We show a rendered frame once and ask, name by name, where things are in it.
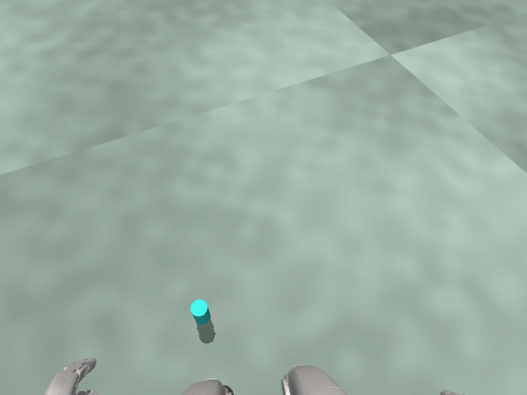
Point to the can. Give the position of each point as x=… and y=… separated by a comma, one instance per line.
x=200, y=311

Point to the left robot hand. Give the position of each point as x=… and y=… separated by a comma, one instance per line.
x=65, y=383

